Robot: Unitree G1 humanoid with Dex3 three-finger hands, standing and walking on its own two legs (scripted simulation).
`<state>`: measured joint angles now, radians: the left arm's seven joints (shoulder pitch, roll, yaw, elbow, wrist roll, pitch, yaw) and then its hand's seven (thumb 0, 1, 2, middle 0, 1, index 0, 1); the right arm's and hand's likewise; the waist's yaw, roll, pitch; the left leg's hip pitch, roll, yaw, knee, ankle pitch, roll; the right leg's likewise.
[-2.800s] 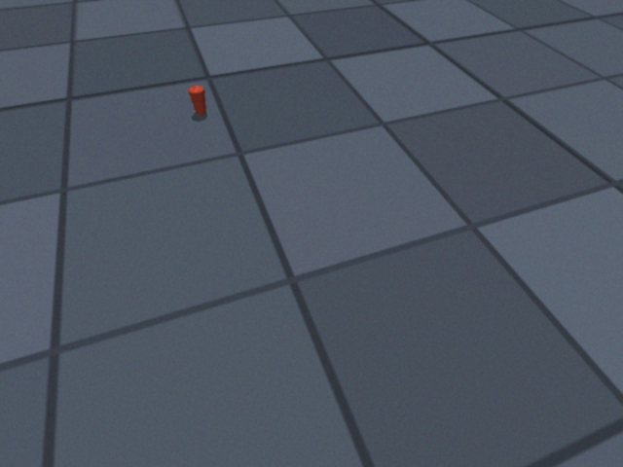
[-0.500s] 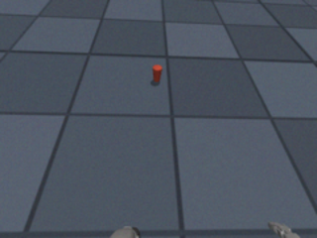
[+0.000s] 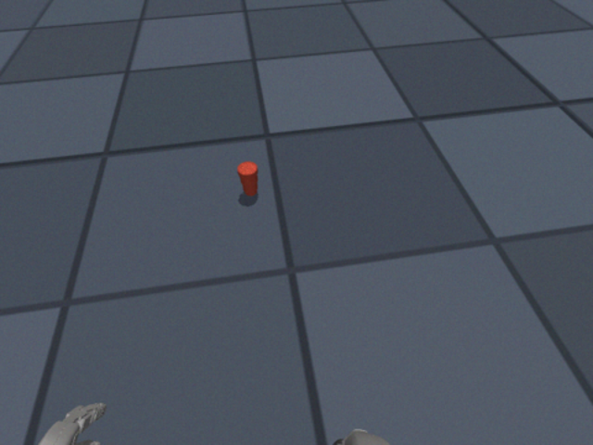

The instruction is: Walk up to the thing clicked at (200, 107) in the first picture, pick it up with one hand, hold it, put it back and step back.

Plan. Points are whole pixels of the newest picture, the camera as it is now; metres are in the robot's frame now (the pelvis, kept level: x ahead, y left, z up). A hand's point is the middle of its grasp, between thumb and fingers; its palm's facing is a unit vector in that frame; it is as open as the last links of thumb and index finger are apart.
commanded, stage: walk up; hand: left
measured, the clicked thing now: (249, 180) +1.27 +0.20 -0.68
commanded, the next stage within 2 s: none
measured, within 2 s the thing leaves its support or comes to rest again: neither
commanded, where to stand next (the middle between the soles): +0.93 +0.00 m, yaw -1 degrees
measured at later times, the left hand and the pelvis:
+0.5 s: hand (110, 391) +0.24 +0.30 -0.14, palm faces +0.01 -0.93 -0.36, open 7.4 cm; pelvis +0.24 +0.01 +0.00, yaw +1 degrees
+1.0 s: hand (175, 221) +0.56 +0.24 -0.11, palm faces -0.05 -0.91 -0.42, open 7.4 cm; pelvis +0.46 -0.03 +0.01, yaw -1 degrees
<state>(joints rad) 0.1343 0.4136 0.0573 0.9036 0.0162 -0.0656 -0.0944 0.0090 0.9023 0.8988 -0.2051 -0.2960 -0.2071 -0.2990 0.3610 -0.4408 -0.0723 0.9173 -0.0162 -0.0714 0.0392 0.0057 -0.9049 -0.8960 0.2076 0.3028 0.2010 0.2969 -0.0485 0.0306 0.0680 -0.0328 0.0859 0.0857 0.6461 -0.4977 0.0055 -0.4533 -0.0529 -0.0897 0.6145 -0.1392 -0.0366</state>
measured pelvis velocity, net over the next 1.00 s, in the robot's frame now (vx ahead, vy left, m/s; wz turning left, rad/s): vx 0.46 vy -0.03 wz -0.02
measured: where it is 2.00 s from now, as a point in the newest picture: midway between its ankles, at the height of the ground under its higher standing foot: (295, 267)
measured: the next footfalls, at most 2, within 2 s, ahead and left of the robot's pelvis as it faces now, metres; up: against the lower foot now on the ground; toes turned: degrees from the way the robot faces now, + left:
left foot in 0.44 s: +0.39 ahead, +0.13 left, +0.00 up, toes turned +6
right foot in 0.92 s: +0.59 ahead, -0.15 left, +0.00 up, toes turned -7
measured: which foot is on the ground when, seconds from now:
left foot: up 0.00-0.42, down 0.44-0.94, up 0.96-1.00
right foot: down 0.00-0.48, up 0.50-0.90, down 0.92-1.00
